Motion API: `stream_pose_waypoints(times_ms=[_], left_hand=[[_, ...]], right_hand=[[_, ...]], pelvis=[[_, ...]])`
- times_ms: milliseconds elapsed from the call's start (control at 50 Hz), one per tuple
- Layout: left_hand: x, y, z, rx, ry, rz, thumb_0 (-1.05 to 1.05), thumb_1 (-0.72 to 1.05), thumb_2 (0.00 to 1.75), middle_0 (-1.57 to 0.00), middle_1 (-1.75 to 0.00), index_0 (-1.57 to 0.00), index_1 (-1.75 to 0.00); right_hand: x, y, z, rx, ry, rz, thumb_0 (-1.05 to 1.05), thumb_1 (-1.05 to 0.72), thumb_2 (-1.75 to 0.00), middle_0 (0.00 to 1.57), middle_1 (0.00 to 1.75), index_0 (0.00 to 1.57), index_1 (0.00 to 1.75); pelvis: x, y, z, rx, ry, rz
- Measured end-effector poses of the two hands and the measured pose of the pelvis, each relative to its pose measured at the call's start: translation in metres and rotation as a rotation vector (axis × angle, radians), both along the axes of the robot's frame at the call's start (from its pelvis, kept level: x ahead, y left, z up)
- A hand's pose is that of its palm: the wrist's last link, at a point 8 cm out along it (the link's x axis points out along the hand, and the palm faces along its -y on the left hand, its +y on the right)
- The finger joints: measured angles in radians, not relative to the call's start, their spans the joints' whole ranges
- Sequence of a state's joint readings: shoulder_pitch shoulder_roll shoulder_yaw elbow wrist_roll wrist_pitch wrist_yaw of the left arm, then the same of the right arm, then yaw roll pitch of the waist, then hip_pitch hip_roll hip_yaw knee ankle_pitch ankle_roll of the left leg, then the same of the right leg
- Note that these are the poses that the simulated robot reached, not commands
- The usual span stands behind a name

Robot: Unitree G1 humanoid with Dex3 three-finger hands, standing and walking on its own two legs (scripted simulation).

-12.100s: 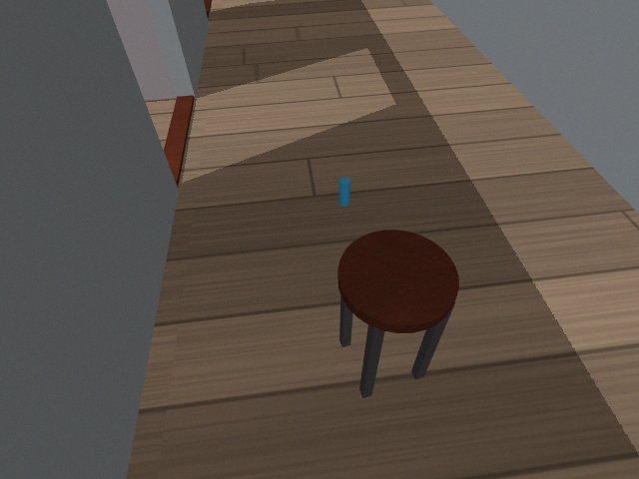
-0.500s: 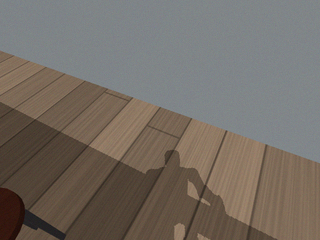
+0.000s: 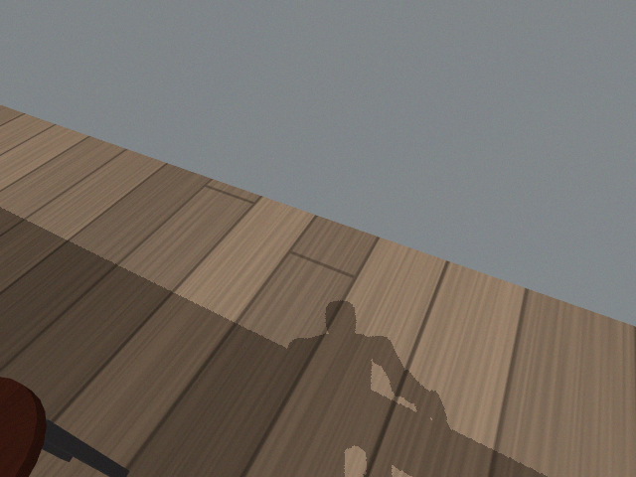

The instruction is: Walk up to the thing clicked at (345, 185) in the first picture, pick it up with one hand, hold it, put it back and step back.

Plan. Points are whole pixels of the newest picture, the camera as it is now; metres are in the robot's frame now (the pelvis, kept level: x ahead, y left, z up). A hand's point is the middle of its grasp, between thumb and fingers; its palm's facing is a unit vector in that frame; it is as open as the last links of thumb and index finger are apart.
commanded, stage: stand
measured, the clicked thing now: out of the picture +0.64 +1.39 -0.72
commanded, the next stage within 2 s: walk up in 0.10 s
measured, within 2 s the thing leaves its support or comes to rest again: neither
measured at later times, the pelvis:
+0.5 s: pelvis +0.08 +0.04 -0.01, yaw +1 degrees
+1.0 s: pelvis +0.25 +0.00 -0.01, yaw +14 degrees
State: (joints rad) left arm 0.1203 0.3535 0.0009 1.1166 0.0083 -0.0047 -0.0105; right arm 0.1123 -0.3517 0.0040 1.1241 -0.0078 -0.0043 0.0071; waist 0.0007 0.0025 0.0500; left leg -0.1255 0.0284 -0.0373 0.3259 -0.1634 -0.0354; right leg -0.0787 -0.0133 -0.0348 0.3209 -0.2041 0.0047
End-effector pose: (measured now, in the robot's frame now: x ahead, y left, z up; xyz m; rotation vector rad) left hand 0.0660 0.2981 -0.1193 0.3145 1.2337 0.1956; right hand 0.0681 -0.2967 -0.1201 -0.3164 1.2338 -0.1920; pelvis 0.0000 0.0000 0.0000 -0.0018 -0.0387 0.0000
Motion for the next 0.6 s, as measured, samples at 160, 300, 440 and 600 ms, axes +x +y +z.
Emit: stream_pose_waypoints(times_ms=[160,300,440,600], left_hand=[[-0.001,0.004,0.001,-0.012,-0.019,0.008,0.00,0.90,0.89,-0.20,-0.30,-0.20,-0.30],[-0.020,0.036,-0.002,0.002,-0.013,0.072,0.00,0.90,0.89,-0.20,-0.30,-0.20,-0.30],[-0.004,0.072,-0.018,0.013,0.102,0.063,0.00,0.90,0.89,-0.20,-0.30,-0.20,-0.30],[0.079,0.065,-0.003,-0.009,0.038,-0.019,0.00,0.90,0.89,-0.20,-0.30,-0.20,-0.30]], right_hand=[[-0.002,-0.002,0.001,0.008,-0.009,0.004,0.01,-0.90,-0.90,0.20,0.30,0.20,0.30],[0.022,-0.004,0.008,-0.044,0.010,0.051,0.01,-0.90,-0.90,0.20,0.30,0.20,0.30],[0.052,0.011,0.018,-0.090,-0.081,0.023,0.01,-0.90,-0.90,0.20,0.30,0.20,0.30],[0.071,0.018,0.021,-0.062,-0.047,-0.005,0.01,-0.90,-0.90,0.20,0.30,0.20,0.30]], pelvis=[[0.003,0.001,-0.001,-0.001,0.002,0.002],[0.026,0.019,-0.008,-0.025,0.001,0.029],[0.063,0.041,-0.017,0.003,-0.011,0.018],[0.113,0.041,-0.007,0.016,-0.018,-0.006]])
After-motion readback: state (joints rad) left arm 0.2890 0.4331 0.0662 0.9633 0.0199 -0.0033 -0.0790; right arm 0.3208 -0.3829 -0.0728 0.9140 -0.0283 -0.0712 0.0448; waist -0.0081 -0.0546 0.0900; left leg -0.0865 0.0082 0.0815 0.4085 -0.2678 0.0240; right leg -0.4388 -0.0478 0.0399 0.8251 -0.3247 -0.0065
